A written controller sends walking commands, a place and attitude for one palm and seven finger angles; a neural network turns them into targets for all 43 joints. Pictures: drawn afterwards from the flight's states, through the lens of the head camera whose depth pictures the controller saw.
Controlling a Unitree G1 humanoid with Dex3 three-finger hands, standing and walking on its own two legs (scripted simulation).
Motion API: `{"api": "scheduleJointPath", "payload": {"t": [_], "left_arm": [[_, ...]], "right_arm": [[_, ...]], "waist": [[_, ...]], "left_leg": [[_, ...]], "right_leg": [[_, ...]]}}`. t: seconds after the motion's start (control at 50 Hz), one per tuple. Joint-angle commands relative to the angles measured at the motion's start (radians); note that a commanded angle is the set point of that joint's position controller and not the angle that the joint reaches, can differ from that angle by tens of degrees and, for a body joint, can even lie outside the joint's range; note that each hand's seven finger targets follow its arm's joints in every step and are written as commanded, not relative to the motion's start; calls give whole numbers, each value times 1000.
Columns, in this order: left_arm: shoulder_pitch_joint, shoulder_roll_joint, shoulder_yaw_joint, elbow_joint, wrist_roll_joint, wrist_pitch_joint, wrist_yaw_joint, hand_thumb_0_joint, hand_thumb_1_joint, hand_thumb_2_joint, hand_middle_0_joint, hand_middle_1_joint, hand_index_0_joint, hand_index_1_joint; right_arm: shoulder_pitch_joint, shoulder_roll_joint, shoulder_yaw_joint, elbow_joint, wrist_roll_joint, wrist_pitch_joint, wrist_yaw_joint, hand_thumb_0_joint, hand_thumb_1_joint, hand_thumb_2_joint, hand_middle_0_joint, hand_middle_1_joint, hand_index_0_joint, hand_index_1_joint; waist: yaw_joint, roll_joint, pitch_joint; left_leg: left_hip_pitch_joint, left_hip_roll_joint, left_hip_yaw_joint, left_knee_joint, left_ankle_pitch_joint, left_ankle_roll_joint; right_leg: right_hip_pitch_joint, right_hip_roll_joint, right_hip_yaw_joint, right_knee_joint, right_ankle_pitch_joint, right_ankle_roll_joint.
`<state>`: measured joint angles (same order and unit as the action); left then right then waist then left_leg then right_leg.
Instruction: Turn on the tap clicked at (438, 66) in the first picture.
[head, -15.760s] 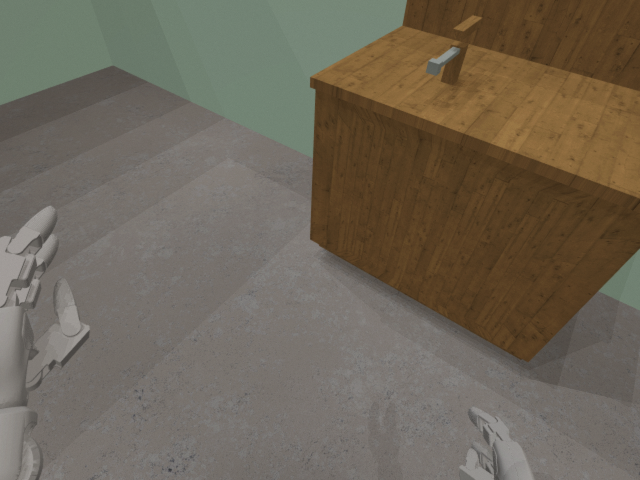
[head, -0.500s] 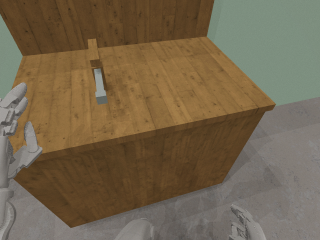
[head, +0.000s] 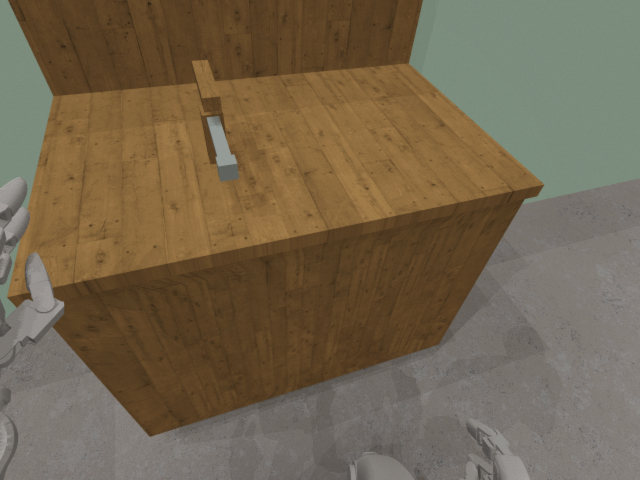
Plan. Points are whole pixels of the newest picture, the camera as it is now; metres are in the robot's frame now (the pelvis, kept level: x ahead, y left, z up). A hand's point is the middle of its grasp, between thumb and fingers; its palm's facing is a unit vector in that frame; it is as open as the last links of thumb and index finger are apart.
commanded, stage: come to a stop and stand still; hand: left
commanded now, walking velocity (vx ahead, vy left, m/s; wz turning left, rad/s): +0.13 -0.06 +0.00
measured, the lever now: (227, 168) +0.50 +0.19 +0.12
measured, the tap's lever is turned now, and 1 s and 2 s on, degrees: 0 0 0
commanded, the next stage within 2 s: look again from close up in 0.34 s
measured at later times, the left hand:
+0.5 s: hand (62, 301) +0.21 +0.25 +0.19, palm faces +0.40 -0.82 -0.41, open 7.4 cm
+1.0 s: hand (79, 278) +0.23 +0.24 +0.19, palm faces +0.44 -0.80 -0.39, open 7.4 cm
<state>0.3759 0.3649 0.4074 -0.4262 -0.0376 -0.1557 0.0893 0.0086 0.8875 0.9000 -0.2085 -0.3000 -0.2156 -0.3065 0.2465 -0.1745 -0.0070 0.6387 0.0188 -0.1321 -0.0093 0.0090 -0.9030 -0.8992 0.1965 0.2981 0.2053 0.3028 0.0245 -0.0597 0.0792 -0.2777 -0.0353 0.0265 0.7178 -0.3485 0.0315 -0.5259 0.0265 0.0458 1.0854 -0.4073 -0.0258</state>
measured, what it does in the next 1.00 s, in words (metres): steps on the spot: right foot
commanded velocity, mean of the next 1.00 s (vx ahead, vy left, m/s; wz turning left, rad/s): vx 0.05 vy -0.04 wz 0.00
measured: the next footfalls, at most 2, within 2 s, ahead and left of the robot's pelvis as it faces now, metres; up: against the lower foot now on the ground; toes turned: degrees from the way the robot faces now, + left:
right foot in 0.18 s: +0.08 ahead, -0.10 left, +0.00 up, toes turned +1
right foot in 1.52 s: +0.26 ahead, -0.22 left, +0.00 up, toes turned -2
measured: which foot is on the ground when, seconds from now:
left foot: down 0.00-1.00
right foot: up 0.00-0.16, down 0.18-1.00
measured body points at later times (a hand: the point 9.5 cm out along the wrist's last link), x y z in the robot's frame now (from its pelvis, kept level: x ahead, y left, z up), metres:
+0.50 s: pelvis -0.01 +0.00 +0.01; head +0.02 +0.02 +0.46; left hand +0.18 +0.29 +0.21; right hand +0.17 -0.24 -0.06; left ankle +0.02 +0.10 -0.71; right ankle +0.02 -0.11 -0.69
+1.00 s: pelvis +0.02 -0.01 +0.03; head +0.03 -0.01 +0.48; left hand +0.20 +0.28 +0.21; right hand +0.19 -0.22 -0.06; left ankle +0.02 +0.10 -0.71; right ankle +0.04 -0.11 -0.71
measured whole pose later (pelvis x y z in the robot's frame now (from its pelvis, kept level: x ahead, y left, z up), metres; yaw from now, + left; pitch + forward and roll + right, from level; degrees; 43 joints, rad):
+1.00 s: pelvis +0.02 -0.01 +0.03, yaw +2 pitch -1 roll +0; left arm 0.42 0.37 0.35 -0.44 -0.04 -0.17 0.14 0.01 0.89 0.90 -0.21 -0.30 -0.21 -0.31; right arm 0.23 -0.17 0.03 0.59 0.01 -0.11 -0.03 0.01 -0.90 -0.90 0.20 0.30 0.21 0.30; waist 0.01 -0.01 0.03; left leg -0.21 -0.02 0.00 0.48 -0.25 0.01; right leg -0.24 0.02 -0.03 0.49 -0.24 -0.04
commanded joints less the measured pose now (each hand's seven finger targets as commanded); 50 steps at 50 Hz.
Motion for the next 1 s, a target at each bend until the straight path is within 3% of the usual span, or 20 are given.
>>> {"api": "scheduleJointPath", "payload": {"t": [0.0, 0.04, 0.12, 0.14, 0.16, 0.18, 0.2, 0.26, 0.32, 0.34, 0.36, 0.38, 0.42, 0.44, 0.48, 0.54, 0.6, 0.66, 0.76, 0.98], "left_arm": [[-146, 177, 62, -269, 22, -93, 14, 0, 900, 900, -200, -300, -200, -300], [-100, 194, 88, -314, 17, -102, 16, 0, 900, 900, -200, -300, -200, -300], [-19, 203, 126, -218, 14, -93, 6, 0, 900, 900, -200, -300, -200, -300], [-44, 213, 129, -204, 9, -95, 2, 0, 900, 900, -200, -300, -200, -300], [-59, 235, 147, -178, 8, -95, 5, 0, 900, 900, -200, -300, -200, -300], [-68, 244, 154, -145, -7, -91, 9, 0, 900, 900, -200, -300, -200, -300], [-100, 195, 97, -185, -22, -88, 2, 0, 900, 900, -200, -300, -200, -300], [-28, 211, 106, -228, -17, -94, 11, 0, 900, 900, -200, -300, -200, -300], [-35, 250, 133, -356, -7, -103, 47, 0, 900, 900, -200, -300, -200, -300], [-23, 232, 118, -387, -6, -111, 53, 0, 900, 900, -200, -300, -200, -300], [-23, 221, 113, -402, -12, -116, 56, 0, 900, 900, -200, -300, -200, -300], [-19, 228, 123, -424, -12, -122, 62, 0, 900, 900, -200, -300, -200, -300], [-67, 282, 168, -429, -6, -126, 59, 0, 900, 900, -200, -300, -200, -300], [-67, 253, 150, -415, 6, -128, 55, 0, 900, 900, -200, -300, -200, -300], [40, 202, 131, -297, 4, -104, 47, 0, 900, 900, -200, -300, -200, -300], [78, 177, 111, -222, 0, -93, 36, 0, 900, 900, -200, -300, -200, -300], [43, 149, 69, -143, -14, -73, 32, 0, 900, 900, -200, -300, -200, -300], [-39, 155, 35, -203, -14, -58, 41, 0, 900, 900, -200, -300, -200, -300], [-118, 169, 32, -262, 10, -71, 64, 0, 900, 900, -200, -300, -200, -300], [-13, 156, 38, -182, -10, -62, 62, 0, 900, 900, -200, -300, -200, -300]], "right_arm": [[-91, -140, -46, -146, 5, -72, 27, 0, -900, -900, 200, 300, 200, 300], [-88, -144, -47, -155, -1, -70, 26, 0, -900, -900, 200, 300, 200, 300], [-66, -144, -38, -187, -3, -48, 17, 0, -900, -900, 200, 300, 200, 300], [-75, -141, -39, -189, -2, -38, 13, 0, -900, -900, 200, 300, 200, 300], [-67, -130, -42, -189, -1, -31, 8, 0, -900, -900, 200, 300, 200, 300], [-66, -127, -44, -194, 8, -27, 9, 0, -900, -900, 200, 300, 200, 300], [-48, -171, -78, -199, 14, -37, 14, 0, -900, -900, 200, 300, 200, 300], [-94, -133, -43, -177, 10, -16, 21, 0, -900, -900, 200, 300, 200, 300], [-116, -114, -33, -177, -3, -26, -3, 0, -900, -900, 200, 300, 200, 300], [-103, -114, -28, -175, -10, -36, -10, 0, -900, -900, 200, 300, 200, 300], [-103, -127, -39, -184, -11, -49, -20, 0, -900, -900, 200, 300, 200, 300], [-110, -148, -50, -197, -9, -58, -24, 0, -900, -900, 200, 300, 200, 300], [-113, -113, -32, -186, -18, -77, -19, 0, -900, -900, 200, 300, 200, 300], [-101, -119, -38, -176, -20, -79, -12, 0, -900, -900, 200, 300, 200, 300], [-81, -148, -53, -181, 3, -65, 3, 0, -900, -900, 200, 300, 200, 300], [-81, -150, -41, -207, 17, -43, 4, 0, -900, -900, 200, 300, 200, 300], [-67, -152, -48, -197, 12, -37, -12, 0, -900, -900, 200, 300, 200, 300], [-92, -145, -29, -188, 7, -26, -24, 0, -900, -900, 200, 300, 200, 300], [-139, -132, -7, -192, -6, -31, -48, 0, -900, -900, 200, 300, 200, 300], [-111, -134, -24, -195, -4, -15, -34, 0, -900, -900, 200, 300, 200, 300]], "waist": [[-34, 207, -31], [-32, 262, -72], [-17, 205, -137], [-17, 95, -142], [-19, -112, -138], [-30, -207, -152], [-28, -268, -140], [-32, 44, -45], [-23, 14, -152], [-25, 94, -189], [-23, 201, -187], [-11, 350, -201], [-42, 452, -161], [-45, 391, -135], [-25, 243, -144], [-16, 139, -170], [-28, -76, -107], [-27, -19, -110], [-9, 192, -108], [-18, 143, -137]], "left_leg": [[-81, 283, -388, -390, -140, 205], [-93, 256, -344, -364, -142, 175], [-187, 168, -182, -143, -221, 74], [-244, 107, -126, 35, -242, 52], [-317, 18, -39, 332, -162, 27], [-392, -15, -17, 576, -144, -9], [-356, 7, -113, 636, -72, -27], [-265, 103, -143, 474, -31, -16], [-11, 80, -36, -59, 22, 6], [103, 34, 7, -208, 76, 6], [189, 65, -34, -312, 131, 13], [253, 192, -214, -349, 240, 71], [256, 287, -428, -396, 457, 115], [220, 289, -431, -380, 483, 111], [143, 249, -285, -326, 425, 98], [-24, 180, -173, -249, 230, 46], [-70, 50, -77, -125, -53, -6], [35, 69, -84, -185, 42, -4], [42, 165, -229, -450, -80, 31], [22, 186, -199, -345, -2, 37]], "right_leg": [[-117, -18, 26, 185, 63, 0], [2, -18, -32, -27, 51, -7], [395, 13, -149, -541, 111, -11], [454, -38, -83, -634, 89, -43], [480, -166, 119, -727, 112, -119], [481, -310, 282, -743, 299, -197], [344, -365, 437, -780, 222, -227], [161, -356, 331, -744, 166, -241], [198, -270, 142, -634, 219, -150], [203, -201, 73, -572, 152, -108], [183, -139, 33, -466, 131, -72], [105, -52, -29, -341, 79, -26], [-6, 4, -46, -145, -115, 7], [6, -9, -16, -163, -86, 2], [130, -27, -39, -361, -18, 6], [415, -25, -75, -698, 201, 9], [296, -188, 196, -798, 32, -79], [215, -223, 202, -780, 2, -100], [265, -66, 17, -649, 50, -5], [326, -48, -22, -628, 132, -37]]}}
